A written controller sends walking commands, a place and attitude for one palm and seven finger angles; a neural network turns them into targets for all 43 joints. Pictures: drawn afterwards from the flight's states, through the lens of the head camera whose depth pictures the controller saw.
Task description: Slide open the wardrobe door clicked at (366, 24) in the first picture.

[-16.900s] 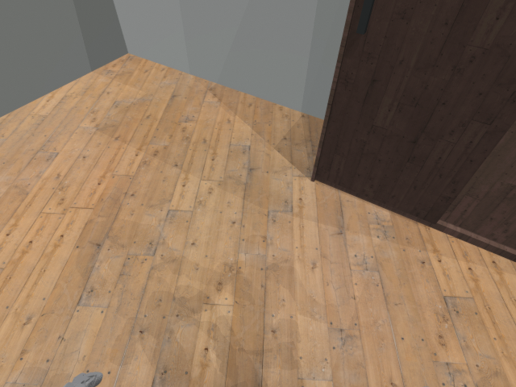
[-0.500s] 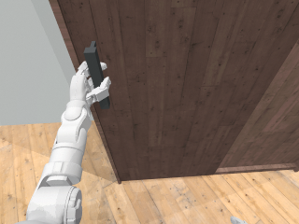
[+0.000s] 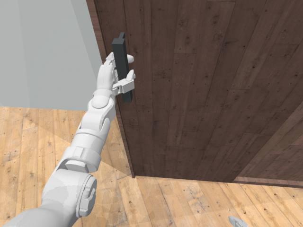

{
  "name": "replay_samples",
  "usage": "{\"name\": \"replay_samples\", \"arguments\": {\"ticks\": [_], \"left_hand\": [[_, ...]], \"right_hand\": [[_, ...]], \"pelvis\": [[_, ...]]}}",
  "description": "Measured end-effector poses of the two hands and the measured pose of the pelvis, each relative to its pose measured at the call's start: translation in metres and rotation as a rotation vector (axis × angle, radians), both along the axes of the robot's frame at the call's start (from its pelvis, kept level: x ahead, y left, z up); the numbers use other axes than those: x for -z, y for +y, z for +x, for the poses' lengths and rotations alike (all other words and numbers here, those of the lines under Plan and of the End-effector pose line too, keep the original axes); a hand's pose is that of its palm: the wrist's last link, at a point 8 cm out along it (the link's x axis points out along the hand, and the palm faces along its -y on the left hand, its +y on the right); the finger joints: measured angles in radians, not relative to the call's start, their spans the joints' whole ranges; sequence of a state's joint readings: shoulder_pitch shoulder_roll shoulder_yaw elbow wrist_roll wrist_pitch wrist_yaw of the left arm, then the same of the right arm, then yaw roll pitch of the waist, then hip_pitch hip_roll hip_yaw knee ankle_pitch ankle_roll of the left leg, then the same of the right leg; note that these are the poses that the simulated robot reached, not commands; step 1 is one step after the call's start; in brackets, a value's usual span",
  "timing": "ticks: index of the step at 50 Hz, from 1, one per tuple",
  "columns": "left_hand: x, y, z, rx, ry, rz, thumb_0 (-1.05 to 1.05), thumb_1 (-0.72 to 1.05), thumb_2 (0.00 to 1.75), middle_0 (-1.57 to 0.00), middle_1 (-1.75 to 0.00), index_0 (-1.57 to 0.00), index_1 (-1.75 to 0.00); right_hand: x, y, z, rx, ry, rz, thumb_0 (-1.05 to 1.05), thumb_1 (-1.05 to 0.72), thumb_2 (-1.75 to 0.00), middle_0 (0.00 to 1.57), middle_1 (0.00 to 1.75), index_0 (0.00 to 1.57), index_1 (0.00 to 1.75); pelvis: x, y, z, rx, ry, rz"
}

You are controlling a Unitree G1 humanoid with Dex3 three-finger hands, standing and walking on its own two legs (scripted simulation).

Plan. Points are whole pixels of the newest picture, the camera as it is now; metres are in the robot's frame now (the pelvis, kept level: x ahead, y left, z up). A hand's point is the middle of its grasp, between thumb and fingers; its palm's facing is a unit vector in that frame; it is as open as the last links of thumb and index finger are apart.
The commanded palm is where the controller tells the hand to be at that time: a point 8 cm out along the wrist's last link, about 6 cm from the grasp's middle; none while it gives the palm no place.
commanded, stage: tug the door sideways, standing still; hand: left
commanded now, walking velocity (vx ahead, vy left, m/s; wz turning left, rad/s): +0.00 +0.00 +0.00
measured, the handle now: (125, 69) +0.50 +0.10 +0.16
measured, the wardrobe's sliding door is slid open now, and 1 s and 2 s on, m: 0.00 0.00 0.19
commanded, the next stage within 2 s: step sideways, sliding the door along in 0.44 s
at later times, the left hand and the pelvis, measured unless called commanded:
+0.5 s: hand (130, 81) +0.44 +0.08 +0.16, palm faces +0.01 -1.00 -0.04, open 6.2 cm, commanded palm +0.42 +0.07 +0.16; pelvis -0.01 +0.01 +0.00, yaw +1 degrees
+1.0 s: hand (132, 82) +0.45 +0.07 +0.16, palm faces +0.10 -0.99 -0.12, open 6.4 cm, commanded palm +0.42 +0.06 +0.16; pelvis +0.00 -0.04 -0.01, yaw +1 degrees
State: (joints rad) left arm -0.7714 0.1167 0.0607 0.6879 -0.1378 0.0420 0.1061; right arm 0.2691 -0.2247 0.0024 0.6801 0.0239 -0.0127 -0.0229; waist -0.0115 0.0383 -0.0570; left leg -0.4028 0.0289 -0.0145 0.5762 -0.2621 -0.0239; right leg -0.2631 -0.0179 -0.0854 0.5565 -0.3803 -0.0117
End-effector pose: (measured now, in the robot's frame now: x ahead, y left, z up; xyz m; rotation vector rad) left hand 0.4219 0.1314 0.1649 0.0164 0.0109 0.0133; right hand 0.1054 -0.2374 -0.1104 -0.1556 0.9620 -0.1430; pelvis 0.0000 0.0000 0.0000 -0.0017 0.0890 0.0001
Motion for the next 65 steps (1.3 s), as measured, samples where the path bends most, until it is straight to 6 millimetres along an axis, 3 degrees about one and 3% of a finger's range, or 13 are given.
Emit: {"name": "replay_samples", "arguments": {"ticks": [9,16,28,34,44,49,55,61,65], "left_hand": [[0.001,-0.001,-0.001,-0.006,-0.013,0.020,-0.01,0.70,0.82,-0.29,-1.40,-0.24,-1.39],[0.001,-0.001,-0.001,-0.001,-0.016,0.024,-0.02,0.71,0.81,-0.29,-1.40,-0.23,-1.40],[0.001,-0.001,0.000,0.006,-0.019,0.022,-0.02,0.70,0.81,-0.30,-1.39,-0.24,-1.40],[0.002,0.003,0.002,0.039,-0.062,0.068,-0.05,0.66,0.79,-0.35,-1.38,-0.26,-1.40],[0.003,-0.005,-0.001,-0.059,-0.072,0.107,-0.05,0.70,0.84,-0.38,-1.37,-0.18,-1.40],[0.003,-0.007,-0.001,-0.080,-0.083,0.107,-0.05,0.70,0.84,-0.37,-1.38,-0.17,-1.40],[0.009,-0.008,0.000,-0.093,-0.158,0.093,-0.05,0.71,0.84,-0.37,-1.39,-0.15,-1.40],[0.010,-0.014,-0.001,-0.162,-0.171,0.098,-0.05,0.71,0.84,-0.38,-1.40,-0.16,-1.38],[0.010,-0.021,0.000,-0.257,-0.187,0.114,-0.05,0.68,0.84,-0.41,-1.40,-0.20,-1.35]], "right_hand": [[0.009,0.002,-0.031,-0.004,0.066,0.001,0.01,-0.91,-0.90,0.20,0.29,0.20,0.30],[0.011,0.004,-0.042,-0.005,0.074,-0.004,0.01,-0.91,-0.90,0.20,0.29,0.20,0.30],[0.007,0.008,-0.035,-0.024,0.030,-0.010,0.01,-0.91,-0.90,0.20,0.29,0.20,0.30],[0.007,0.003,-0.031,0.069,-0.002,-0.029,0.01,-0.91,-0.90,0.20,0.29,0.20,0.30],[0.033,-0.019,-0.022,0.051,0.056,0.014,0.01,-0.90,-0.90,0.20,0.29,0.20,0.30],[0.026,-0.037,-0.001,-0.031,0.110,-0.036,0.01,-0.91,-0.90,0.20,0.29,0.20,0.30],[0.020,-0.053,0.052,-0.101,0.033,-0.025,0.01,-0.91,-0.90,0.20,0.29,0.20,0.30],[0.011,-0.067,0.104,-0.176,-0.055,0.030,0.01,-0.91,-0.90,0.20,0.29,0.20,0.30],[0.017,-0.085,0.138,-0.220,-0.127,0.079,0.01,-0.90,-0.90,0.20,0.29,0.20,0.30]], "pelvis": [[0.002,0.004,-0.007,-0.009,0.006,-0.005],[0.003,0.007,-0.011,-0.010,0.010,-0.007],[0.004,0.010,-0.015,-0.011,0.016,-0.011],[0.005,0.010,-0.018,0.048,-0.024,0.001],[0.014,-0.028,-0.014,0.017,-0.101,-0.015],[0.005,-0.041,-0.002,-0.024,-0.104,0.026],[0.009,-0.061,0.004,-0.017,-0.113,0.021],[0.007,-0.104,0.018,-0.023,-0.136,-0.009],[0.019,-0.145,0.038,-0.044,-0.159,-0.005]]}}
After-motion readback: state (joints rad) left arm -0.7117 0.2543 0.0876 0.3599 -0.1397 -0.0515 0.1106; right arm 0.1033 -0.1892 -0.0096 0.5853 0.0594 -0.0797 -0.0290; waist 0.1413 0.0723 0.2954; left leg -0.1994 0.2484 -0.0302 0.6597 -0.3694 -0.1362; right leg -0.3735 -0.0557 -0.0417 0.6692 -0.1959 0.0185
